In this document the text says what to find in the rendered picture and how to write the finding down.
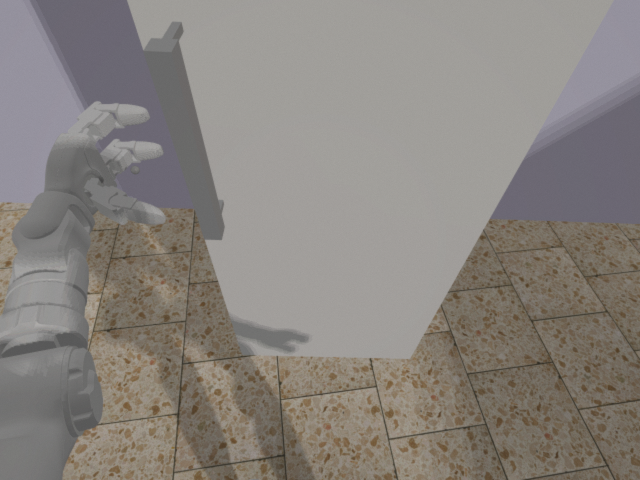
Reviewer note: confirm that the robot left forearm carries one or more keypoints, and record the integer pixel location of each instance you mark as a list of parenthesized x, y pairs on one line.
[(47, 293)]

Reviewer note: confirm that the fridge door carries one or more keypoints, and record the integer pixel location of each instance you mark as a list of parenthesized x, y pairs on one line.
[(360, 148)]

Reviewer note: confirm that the left robot upper arm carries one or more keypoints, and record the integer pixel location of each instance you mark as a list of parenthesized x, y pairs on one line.
[(47, 400)]

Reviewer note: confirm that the handle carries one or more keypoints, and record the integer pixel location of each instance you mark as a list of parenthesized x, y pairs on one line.
[(166, 65)]

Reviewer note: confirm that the robot left hand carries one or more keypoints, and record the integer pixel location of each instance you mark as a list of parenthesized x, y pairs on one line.
[(74, 162)]

